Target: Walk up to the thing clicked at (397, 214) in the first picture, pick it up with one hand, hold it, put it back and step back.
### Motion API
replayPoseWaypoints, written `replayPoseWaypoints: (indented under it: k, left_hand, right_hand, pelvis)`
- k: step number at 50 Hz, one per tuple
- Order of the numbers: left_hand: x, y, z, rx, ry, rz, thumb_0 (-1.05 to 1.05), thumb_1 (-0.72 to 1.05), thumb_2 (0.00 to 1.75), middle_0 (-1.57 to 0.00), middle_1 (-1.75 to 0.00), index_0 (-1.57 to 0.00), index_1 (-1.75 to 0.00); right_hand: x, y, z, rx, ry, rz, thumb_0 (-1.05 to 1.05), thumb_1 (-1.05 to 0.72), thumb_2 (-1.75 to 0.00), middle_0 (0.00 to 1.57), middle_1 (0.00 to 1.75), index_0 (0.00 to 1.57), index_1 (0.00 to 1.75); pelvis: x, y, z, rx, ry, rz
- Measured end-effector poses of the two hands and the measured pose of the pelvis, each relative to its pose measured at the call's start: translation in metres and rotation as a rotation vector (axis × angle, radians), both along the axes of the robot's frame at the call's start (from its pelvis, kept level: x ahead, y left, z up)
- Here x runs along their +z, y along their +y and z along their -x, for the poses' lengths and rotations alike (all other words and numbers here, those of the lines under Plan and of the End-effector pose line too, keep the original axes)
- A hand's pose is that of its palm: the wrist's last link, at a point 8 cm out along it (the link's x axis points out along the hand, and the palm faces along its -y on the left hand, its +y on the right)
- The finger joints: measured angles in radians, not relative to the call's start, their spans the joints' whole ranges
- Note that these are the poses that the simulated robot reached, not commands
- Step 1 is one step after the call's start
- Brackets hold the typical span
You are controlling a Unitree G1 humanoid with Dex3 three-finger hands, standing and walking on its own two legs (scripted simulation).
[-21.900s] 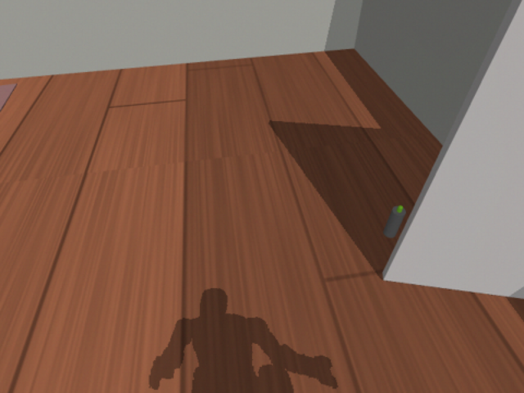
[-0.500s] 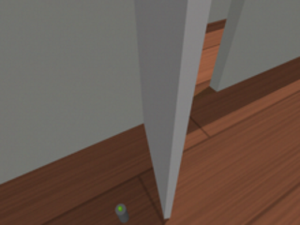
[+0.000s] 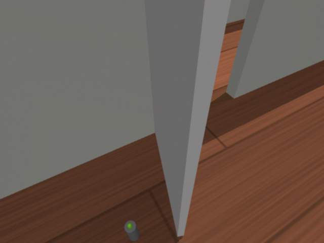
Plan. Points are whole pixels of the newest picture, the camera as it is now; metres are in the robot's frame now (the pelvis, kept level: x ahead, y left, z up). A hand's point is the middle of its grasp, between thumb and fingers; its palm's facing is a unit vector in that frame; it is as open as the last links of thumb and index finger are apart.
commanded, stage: go down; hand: left
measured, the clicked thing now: (131, 230) +0.37 +0.21 -0.69
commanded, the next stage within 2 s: none
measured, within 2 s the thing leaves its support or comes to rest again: neither
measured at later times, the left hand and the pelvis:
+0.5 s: hand out of the picture +0.15 +0.28 -0.20, palm faces +0.07 -0.95 -0.31, open 15.3 cm; pelvis -0.02 +0.01 -0.06, yaw -1 degrees
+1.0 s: hand out of the picture +0.13 +0.30 -0.22, palm faces +0.12 -0.95 -0.29, open 17.4 cm; pelvis -0.02 +0.01 -0.11, yaw -1 degrees
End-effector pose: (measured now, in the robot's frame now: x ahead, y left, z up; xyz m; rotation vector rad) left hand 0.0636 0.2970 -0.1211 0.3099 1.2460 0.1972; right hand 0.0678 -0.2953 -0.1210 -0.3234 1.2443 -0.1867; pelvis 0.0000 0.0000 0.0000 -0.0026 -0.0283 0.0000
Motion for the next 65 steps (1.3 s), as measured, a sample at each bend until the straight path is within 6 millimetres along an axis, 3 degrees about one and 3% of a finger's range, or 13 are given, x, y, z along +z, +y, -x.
replayPoseWaypoints:
  k: [4, 7, 12, 16, 23, 33, 41, 49, 55, 65]
  left_hand:
    - [0.001, 0.0, -0.004, 0.012, -0.02, 0.0, 0.01, 0.89, 0.89, -0.21, -0.29, -0.21, -0.29]
    - [-0.001, -0.003, -0.026, 0.044, -0.098, 0.008, 0.01, 0.83, 0.83, -0.19, -0.24, -0.19, -0.23]
    - [-0.01, -0.002, -0.068, 0.023, -0.158, 0.026, 0.01, 0.61, 0.6, -0.11, -0.14, -0.11, -0.13]
    - [-0.015, 0.006, -0.084, 0.013, -0.185, 0.02, 0.01, 0.39, 0.4, -0.07, -0.1, -0.08, -0.08]
    - [-0.034, 0.022, -0.076, 0.038, -0.171, 0.015, 0.01, 0.0, 0.18, -0.06, -0.07, -0.06, -0.06]
    - [-0.05, 0.027, -0.06, 0.024, -0.211, 0.028, 0.0, -0.4, 0.05, -0.08, -0.06, -0.08, -0.06]
    - [-0.054, 0.031, -0.056, 0.049, -0.227, 0.022, 0.0, -0.53, 0.01, -0.09, -0.05, -0.09, -0.04]
    - [-0.064, 0.043, -0.05, 0.061, -0.248, 0.034, 0.0, -0.55, 0.01, -0.09, -0.04, -0.09, -0.03]
    - [-0.093, 0.063, -0.063, 0.063, -0.354, 0.053, 0.0, -0.56, 0.0, -0.09, -0.03, -0.1, -0.03]
    - [-0.148, 0.085, -0.127, -0.049, -0.631, 0.096, -0.01, -0.58, 0.03, -0.08, -0.07, -0.08, -0.07]
  right_hand:
    - [0.001, 0.001, -0.003, -0.009, -0.022, 0.0, 0.01, -0.91, -0.9, 0.21, 0.3, 0.2, 0.3]
    - [0.001, 0.01, -0.009, -0.005, -0.101, -0.01, 0.01, -0.93, -0.91, 0.2, 0.3, 0.2, 0.3]
    - [-0.005, 0.026, -0.007, -0.021, -0.149, -0.037, 0.01, -0.97, -0.91, 0.2, 0.3, 0.2, 0.3]
    - [-0.01, 0.034, 0.0, -0.046, -0.164, -0.054, 0.01, -0.97, -0.91, 0.2, 0.3, 0.2, 0.3]
    - [-0.027, 0.037, -0.002, -0.045, -0.209, -0.053, 0.01, -0.95, -0.91, 0.2, 0.3, 0.2, 0.3]
    - [-0.042, 0.047, -0.041, 0.004, -0.337, -0.027, 0.01, -0.91, -0.9, 0.2, 0.3, 0.2, 0.3]
    - [-0.04, 0.057, -0.07, 0.062, -0.448, -0.02, 0.01, -0.9, -0.89, 0.2, 0.3, 0.2, 0.3]
    - [-0.049, 0.059, -0.075, 0.099, -0.484, -0.007, 0.01, -0.91, -0.9, 0.21, 0.3, 0.2, 0.31]
    - [-0.082, 0.052, -0.069, 0.144, -0.472, 0.013, 0.01, -0.93, -0.9, 0.21, 0.3, 0.2, 0.31]
    - [-0.176, 0.037, -0.044, 0.162, -0.346, 0.044, 0.01, -0.92, -0.9, 0.21, 0.3, 0.2, 0.3]
  pelvis:
    - [-0.001, 0.001, 0.0, 0.0, 0.011, 0.0]
    - [-0.005, 0.001, 0.007, 0.006, 0.044, 0.001]
    - [-0.015, -0.002, 0.017, -0.003, 0.119, 0.003]
    - [-0.023, -0.001, 0.017, -0.016, 0.158, 0.005]
    - [-0.047, 0.005, 0.017, -0.02, 0.228, 0.016]
    - [-0.076, 0.011, 0.018, -0.016, 0.285, 0.027]
    - [-0.088, 0.01, 0.019, -0.008, 0.309, 0.038]
    - [-0.103, 0.008, 0.024, -0.004, 0.345, 0.045]
    - [-0.135, 0.008, 0.035, -0.005, 0.418, 0.045]
    - [-0.214, 0.007, 0.057, -0.02, 0.54, 0.049]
